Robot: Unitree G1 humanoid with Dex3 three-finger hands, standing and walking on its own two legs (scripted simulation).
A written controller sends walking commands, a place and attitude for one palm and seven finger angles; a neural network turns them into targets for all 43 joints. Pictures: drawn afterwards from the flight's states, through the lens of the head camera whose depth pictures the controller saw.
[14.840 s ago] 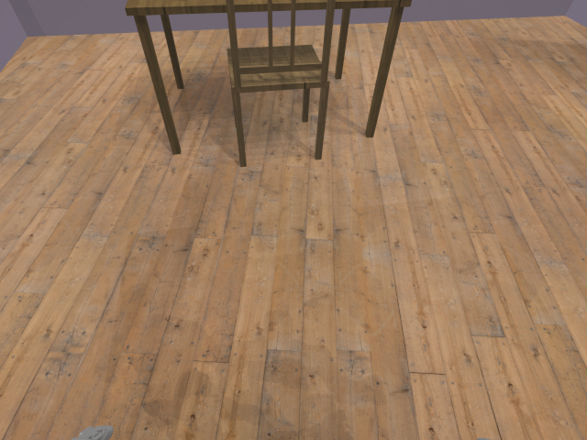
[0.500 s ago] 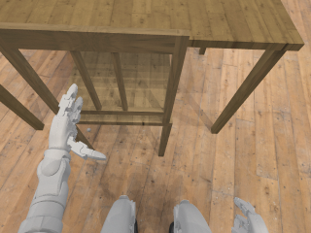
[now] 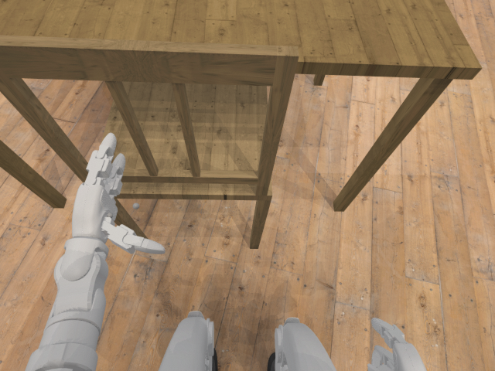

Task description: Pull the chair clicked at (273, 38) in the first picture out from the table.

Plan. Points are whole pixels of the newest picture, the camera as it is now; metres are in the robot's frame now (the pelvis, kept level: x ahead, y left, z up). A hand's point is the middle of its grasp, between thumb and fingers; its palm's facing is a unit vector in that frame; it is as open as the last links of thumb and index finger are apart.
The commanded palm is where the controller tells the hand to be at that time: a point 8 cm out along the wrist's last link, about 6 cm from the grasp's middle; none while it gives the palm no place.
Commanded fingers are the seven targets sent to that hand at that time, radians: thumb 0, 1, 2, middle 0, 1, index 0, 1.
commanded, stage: aim the fingers beside a spindle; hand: left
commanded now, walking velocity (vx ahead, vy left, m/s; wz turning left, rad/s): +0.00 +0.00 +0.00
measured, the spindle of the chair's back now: (137, 135) +0.51 +0.20 +0.01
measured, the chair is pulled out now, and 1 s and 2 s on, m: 0.00 0.00 0.00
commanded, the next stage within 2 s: push the fingers through the gap in 0.18 s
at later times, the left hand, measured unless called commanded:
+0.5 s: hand (135, 198) +0.38 +0.18 +0.01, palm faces +0.00 -1.00 -0.05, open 16.9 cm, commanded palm +0.36 +0.24 +0.02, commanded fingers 0.00 -0.50 0.30 -0.06 -0.08 -0.06 -0.08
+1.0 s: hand (141, 171) +0.43 +0.18 +0.02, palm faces -0.01 -1.00 -0.05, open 16.9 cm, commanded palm +0.41 +0.23 +0.02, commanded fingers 0.00 -0.50 0.30 -0.06 -0.08 -0.06 -0.08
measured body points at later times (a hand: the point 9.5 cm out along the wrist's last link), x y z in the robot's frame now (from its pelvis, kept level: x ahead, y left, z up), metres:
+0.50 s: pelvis +0.00 +0.00 +0.00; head +0.12 +0.02 +0.43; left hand +0.37 +0.24 +0.02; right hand +0.13 -0.25 -0.11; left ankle +0.04 +0.11 -0.63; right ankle +0.01 -0.12 -0.63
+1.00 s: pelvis +0.00 +0.01 +0.00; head +0.13 +0.02 +0.43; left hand +0.42 +0.23 +0.02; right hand +0.08 -0.26 -0.12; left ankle +0.04 +0.11 -0.63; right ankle +0.01 -0.12 -0.63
